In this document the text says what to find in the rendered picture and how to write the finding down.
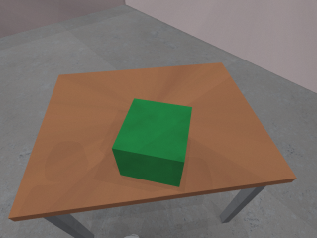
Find carton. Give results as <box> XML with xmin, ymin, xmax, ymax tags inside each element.
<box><xmin>112</xmin><ymin>98</ymin><xmax>192</xmax><ymax>187</ymax></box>

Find table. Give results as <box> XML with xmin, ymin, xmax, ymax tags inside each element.
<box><xmin>8</xmin><ymin>62</ymin><xmax>297</xmax><ymax>238</ymax></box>

